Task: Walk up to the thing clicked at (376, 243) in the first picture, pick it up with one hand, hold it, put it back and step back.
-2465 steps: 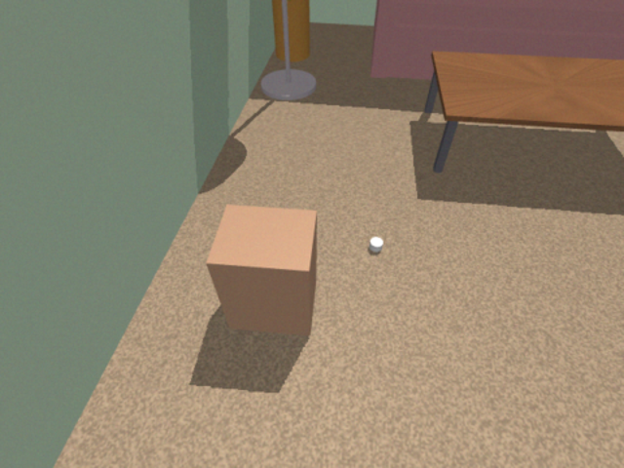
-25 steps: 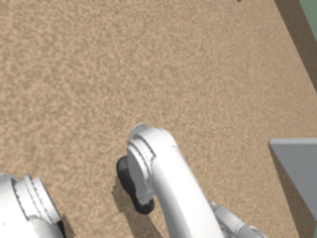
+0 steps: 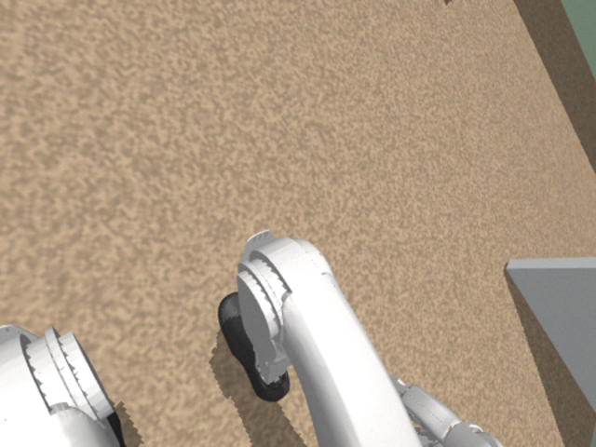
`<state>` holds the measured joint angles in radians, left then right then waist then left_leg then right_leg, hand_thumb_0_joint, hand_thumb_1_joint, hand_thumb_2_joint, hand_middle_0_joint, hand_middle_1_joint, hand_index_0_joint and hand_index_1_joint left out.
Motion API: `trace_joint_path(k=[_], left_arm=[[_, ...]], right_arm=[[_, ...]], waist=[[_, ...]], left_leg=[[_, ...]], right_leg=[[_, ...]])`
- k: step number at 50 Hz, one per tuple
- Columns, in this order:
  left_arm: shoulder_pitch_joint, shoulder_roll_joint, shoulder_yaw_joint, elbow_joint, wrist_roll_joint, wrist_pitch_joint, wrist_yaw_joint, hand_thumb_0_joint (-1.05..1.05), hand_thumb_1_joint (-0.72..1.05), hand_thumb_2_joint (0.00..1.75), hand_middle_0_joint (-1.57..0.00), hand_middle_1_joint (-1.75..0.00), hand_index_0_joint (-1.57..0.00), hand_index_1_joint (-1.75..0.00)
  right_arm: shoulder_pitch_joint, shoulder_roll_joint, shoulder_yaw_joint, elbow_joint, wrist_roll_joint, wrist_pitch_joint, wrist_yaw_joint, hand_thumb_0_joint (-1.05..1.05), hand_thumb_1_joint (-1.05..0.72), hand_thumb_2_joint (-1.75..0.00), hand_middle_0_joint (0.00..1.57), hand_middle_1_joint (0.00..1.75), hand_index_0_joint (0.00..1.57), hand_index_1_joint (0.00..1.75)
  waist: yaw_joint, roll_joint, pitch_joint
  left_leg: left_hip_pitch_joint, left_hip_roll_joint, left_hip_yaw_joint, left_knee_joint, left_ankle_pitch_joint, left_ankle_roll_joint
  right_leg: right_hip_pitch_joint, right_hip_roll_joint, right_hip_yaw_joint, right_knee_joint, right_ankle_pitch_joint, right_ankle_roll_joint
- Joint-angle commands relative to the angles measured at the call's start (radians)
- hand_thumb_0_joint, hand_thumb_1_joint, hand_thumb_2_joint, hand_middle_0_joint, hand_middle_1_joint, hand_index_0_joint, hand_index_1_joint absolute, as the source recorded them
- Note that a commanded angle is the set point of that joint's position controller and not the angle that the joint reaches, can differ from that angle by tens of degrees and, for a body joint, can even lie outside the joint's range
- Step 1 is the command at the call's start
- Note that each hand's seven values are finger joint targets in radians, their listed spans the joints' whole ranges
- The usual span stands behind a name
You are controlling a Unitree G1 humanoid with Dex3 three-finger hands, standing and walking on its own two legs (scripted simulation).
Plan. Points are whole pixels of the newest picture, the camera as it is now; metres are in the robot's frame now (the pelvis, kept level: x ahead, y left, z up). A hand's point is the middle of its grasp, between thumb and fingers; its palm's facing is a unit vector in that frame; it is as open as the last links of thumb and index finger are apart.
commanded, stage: open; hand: left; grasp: from above
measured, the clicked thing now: out of the picture +0.47 +0.35 -0.29
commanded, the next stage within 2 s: withdraw in 0.10 s
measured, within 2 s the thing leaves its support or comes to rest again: neither
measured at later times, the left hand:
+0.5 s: hand out of the picture +0.49 +0.35 -0.20, palm faces -0.28 -0.11 -0.95, open 14.0 cm
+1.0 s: hand out of the picture +0.44 +0.34 -0.12, palm faces -0.46 -0.13 -0.88, open 14.0 cm
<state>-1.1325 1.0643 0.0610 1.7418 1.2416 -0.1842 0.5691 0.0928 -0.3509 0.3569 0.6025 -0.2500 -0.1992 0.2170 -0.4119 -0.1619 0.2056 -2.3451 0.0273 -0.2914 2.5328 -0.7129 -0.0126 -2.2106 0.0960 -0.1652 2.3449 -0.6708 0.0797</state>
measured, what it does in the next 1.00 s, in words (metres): stands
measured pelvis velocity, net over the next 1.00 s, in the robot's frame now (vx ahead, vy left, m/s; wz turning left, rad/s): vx -0.01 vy -0.01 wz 0.11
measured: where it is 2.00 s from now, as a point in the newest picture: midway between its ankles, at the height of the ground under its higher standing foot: (193, 409)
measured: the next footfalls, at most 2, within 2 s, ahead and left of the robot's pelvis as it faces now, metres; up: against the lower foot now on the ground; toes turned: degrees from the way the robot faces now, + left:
none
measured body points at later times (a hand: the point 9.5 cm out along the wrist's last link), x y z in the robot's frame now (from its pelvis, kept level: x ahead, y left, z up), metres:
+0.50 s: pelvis +0.01 +0.00 +0.00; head +0.27 +0.13 +0.34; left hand +0.50 +0.35 -0.15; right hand +0.07 -0.25 -0.06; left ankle +0.06 +0.13 -0.28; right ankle +0.12 -0.12 -0.28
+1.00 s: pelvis -0.01 -0.01 +0.03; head +0.22 +0.11 +0.40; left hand +0.46 +0.34 -0.07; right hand +0.09 -0.29 -0.05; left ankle +0.06 +0.13 -0.28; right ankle +0.12 -0.12 -0.28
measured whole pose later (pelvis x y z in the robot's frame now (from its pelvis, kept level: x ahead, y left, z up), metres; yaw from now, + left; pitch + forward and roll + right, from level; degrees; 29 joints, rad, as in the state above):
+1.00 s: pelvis -0.01 -0.01 +0.03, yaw +6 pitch +32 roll -10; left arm -1.06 0.81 -0.01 1.36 1.20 -0.18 0.20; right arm 0.15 -0.34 0.16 0.61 -0.12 0.03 0.10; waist -0.28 -0.03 0.01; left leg -2.31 0.00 -0.19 2.36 -0.62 -0.02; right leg -2.20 0.04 -0.10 2.26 -0.63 0.05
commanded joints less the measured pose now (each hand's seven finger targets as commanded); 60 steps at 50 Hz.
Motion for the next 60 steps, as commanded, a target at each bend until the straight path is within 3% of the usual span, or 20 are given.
trace_joint_path(k=[1,11,14,19,21,22,25,27,29,32,36,37,38,42,45,49,52,53,57,60], left_arm=[[-0.242,0.22,0.016,-0.115,0.0,-0.015,0.04,0.0,-0.47,0.91,-0.07,-1.06,-0.09,-1.03],[-0.244,0.225,0.004,-0.112,0.002,-0.017,0.057,0.0,-0.5,0.96,-0.06,-1.02,-0.08,-1.0],[-0.308,0.255,0.02,-0.229,0.0,-0.012,0.053,0.0,-0.51,0.97,-0.06,-1.01,-0.08,-0.99],[-0.254,0.253,0.067,-0.374,-0.006,0.03,0.036,0.0,-0.53,0.98,-0.07,-0.99,-0.07,-0.98],[-0.269,0.219,0.058,-0.45,-0.02,0.052,0.008,0.0,-0.53,0.98,-0.07,-0.99,-0.07,-0.98],[-0.212,0.193,0.055,-0.431,-0.023,0.074,-0.008,0.0,-0.53,0.98,-0.07,-0.99,-0.07,-0.98],[-0.181,0.144,0.049,-0.492,-0.053,0.121,-0.067,0.0,-0.53,0.98,-0.07,-0.99,-0.07,-0.99],[-0.142,0.097,0.035,-0.489,-0.073,0.15,-0.125,0.0,-0.54,0.99,-0.07,-0.99,-0.07,-0.99],[-0.151,0.045,0.013,-0.541,-0.099,0.165,-0.194,0.0,-0.53,0.99,-0.07,-1.0,-0.07,-1.0],[-0.163,-0.09,-0.07,-0.546,-0.141,0.168,-0.323,0.0,-0.55,1.01,-0.07,-1.0,-0.06,-1.01],[-0.162,-0.152,-0.115,-0.603,-0.18,0.138,-0.437,0.0,-0.53,1.01,-0.07,-1.01,-0.07,-1.02],[-0.177,-0.139,-0.111,-0.627,-0.179,0.126,-0.451,0.0,-0.52,1.01,-0.07,-1.01,-0.07,-1.01],[-0.185,-0.152,-0.12,-0.609,-0.172,0.115,-0.462,0.0,-0.51,1.01,-0.08,-1.01,-0.07,-1.01],[-0.222,-0.071,-0.076,-0.61,-0.127,0.056,-0.439,0.0,-0.51,1.01,-0.08,-0.99,-0.07,-1.0],[-0.254,0.019,-0.019,-0.593,-0.074,0.015,-0.373,0.0,-0.51,1.0,-0.08,-0.99,-0.07,-0.99],[-0.317,0.029,-0.019,-0.471,-0.013,-0.007,-0.281,0.0,-0.52,1.0,-0.07,-0.99,-0.07,-0.99],[-0.391,0.067,-0.015,-0.423,0.007,-0.01,-0.233,0.0,-0.51,0.99,-0.07,-0.99,-0.07,-0.99],[-0.417,0.091,-0.009,-0.427,0.012,-0.008,-0.223,0.0,-0.52,0.99,-0.07,-0.99,-0.07,-0.99],[-0.46,0.113,0.001,-0.431,0.012,0.01,-0.206,0.0,-0.52,0.98,-0.08,-0.99,-0.08,-0.99],[-0.439,0.12,0.01,-0.462,0.004,0.03,-0.221,0.0,-0.49,0.96,-0.1,-0.98,-0.11,-0.97]], right_arm=[[0.191,-0.332,-0.092,0.021,0.007,-0.002,-0.014,0.0,-0.89,-0.9,0.2,0.3,0.2,0.3],[0.195,-0.339,-0.089,0.02,-0.008,-0.003,-0.021,0.0,-0.9,-0.9,0.2,0.3,0.2,0.3],[0.201,-0.335,-0.099,0.023,0.001,-0.005,-0.024,0.0,-0.9,-0.9,0.2,0.3,0.2,0.3],[0.196,-0.326,-0.142,0.022,0.016,0.001,-0.004,0.0,-0.91,-0.9,0.2,0.3,0.2,0.3],[0.189,-0.313,-0.164,0.022,0.029,0.01,0.007,0.0,-0.91,-0.9,0.2,0.3,0.2,0.3],[0.191,-0.304,-0.174,0.02,0.035,0.02,0.011,0.0,-0.9,-0.9,0.2,0.3,0.2,0.3],[0.2,-0.281,-0.209,0.022,0.062,0.049,0.021,0.0,-0.9,-0.9,0.2,0.3,0.2,0.3],[0.221,-0.268,-0.23,0.02,0.077,0.073,0.026,0.0,-0.9,-0.9,0.2,0.3,0.2,0.3],[0.236,-0.256,-0.253,0.014,0.096,0.097,0.024,0.0,-0.9,-0.9,0.2,0.3,0.2,0.3],[0.267,-0.269,-0.295,0.009,0.124,0.135,0.003,0.0,-0.9,-0.9,0.2,0.3,0.2,0.3],[0.292,-0.254,-0.314,0.004,0.143,0.178,-0.041,0.0,-0.9,-0.9,0.2,0.3,0.2,0.3],[0.288,-0.244,-0.315,-0.001,0.147,0.19,-0.055,0.0,-0.89,-0.9,0.2,0.3,0.2,0.3],[0.294,-0.24,-0.316,-0.002,0.147,0.199,-0.067,0.0,-0.89,-0.9,0.2,0.3,0.2,0.3],[0.273,-0.232,-0.3,-0.007,0.149,0.216,-0.112,0.0,-0.89,-0.9,0.2,0.3,0.2,0.3],[0.245,-0.213,-0.277,0.0,0.139,0.227,-0.127,0.0,-0.89,-0.9,0.2,0.3,0.2,0.3],[0.234,-0.199,-0.249,0.015,0.116,0.224,-0.13,0.0,-0.89,-0.9,0.2,0.3,0.2,0.3],[0.232,-0.214,-0.242,0.017,0.103,0.214,-0.133,0.0,-0.89,-0.9,0.2,0.3,0.2,0.3],[0.229,-0.22,-0.239,0.017,0.099,0.212,-0.136,0.0,-0.89,-0.9,0.2,0.3,0.2,0.3],[0.25,-0.229,-0.234,0.021,0.087,0.2,-0.141,0.0,-0.9,-0.9,0.2,0.3,0.2,0.3],[0.28,-0.235,-0.238,0.015,0.089,0.195,-0.137,0.0,-0.9,-0.9,0.2,0.3,0.2,0.3]], waist=[[-0.052,0.581,-0.64],[-0.064,0.573,-0.637],[-0.041,0.619,-0.71],[0.025,0.782,-0.875],[0.043,0.816,-0.907],[0.059,0.804,-0.904],[0.104,0.749,-0.916],[0.109,0.664,-0.886],[0.109,0.626,-0.876],[0.059,0.473,-0.785],[0.067,0.38,-0.778],[0.077,0.375,-0.79],[0.064,0.337,-0.786],[0.1,0.364,-0.783],[0.129,0.423,-0.807],[0.094,0.499,-0.809],[0.07,0.524,-0.816],[0.076,0.553,-0.828],[0.054,0.593,-0.882],[0.062,0.6,-0.946]], left_leg=[[0.51,0.046,0.103,-0.251,0.23,0.011],[0.493,0.049,0.112,-0.246,0.226,0.013],[0.545,0.049,0.113,-0.243,0.268,0.01],[0.689,0.051,0.102,-0.283,0.379,-0.016],[0.688,0.046,0.12,-0.286,0.396,-0.014],[0.671,0.04,0.134,-0.29,0.397,-0.011],[0.572,0.03,0.169,-0.294,0.336,0.007],[0.493,0.026,0.18,-0.298,0.285,0.02],[0.475,0.016,0.179,-0.345,0.243,0.023],[0.457,0.01,0.165,-0.381,0.176,0.03],[0.455,-0.005,0.173,-0.404,0.159,0.031],[0.457,-0.008,0.179,-0.409,0.159,0.031],[0.443,-0.01,0.181,-0.4,0.152,0.033],[0.456,-0.025,0.182,-0.393,0.156,0.028],[0.475,-0.024,0.207,-0.382,0.179,0.028],[0.492,-0.02,0.21,-0.377,0.151,0.028],[0.495,-0.018,0.201,-0.372,0.097,0.029],[0.509,-0.016,0.201,-0.38,0.088,0.027],[0.538,-0.01,0.206,-0.352,0.126,0.025],[0.552,-0.008,0.21,-0.339,0.205,0.025]], right_leg=[[0.355,0.023,-0.131,-0.181,0.279,-0.093],[0.387,0.031,-0.127,-0.197,0.288,-0.089],[0.394,0.027,-0.124,-0.188,0.318,-0.09],[0.349,0.015,-0.132,-0.145,0.365,-0.11],[0.336,0.016,-0.12,-0.154,0.376,-0.112],[0.345,0.02,-0.11,-0.161,0.377,-0.113],[0.341,0.023,-0.077,-0.195,0.353,-0.111],[0.349,0.023,-0.057,-0.212,0.321,-0.106],[0.344,0.014,-0.054,-0.23,0.273,-0.11],[0.335,0.007,-0.051,-0.298,0.204,-0.117],[0.375,-0.006,-0.031,-0.336,0.17,-0.122],[0.389,-0.008,-0.021,-0.344,0.165,-0.122],[0.398,-0.008,-0.016,-0.354,0.152,-0.122],[0.325,-0.023,-0.014,-0.341,0.136,-0.13],[0.323,-0.025,-0.004,-0.316,0.154,-0.128],[0.274,-0.02,-0.001,-0.278,0.142,-0.123],[0.245,-0.019,-0.001,-0.271,0.085,-0.125],[0.238,-0.021,-0.007,-0.263,0.082,-0.126],[0.264,-0.023,-0.014,-0.242,0.134,-0.12],[0.298,-0.028,-0.024,-0.23,0.219,-0.116]])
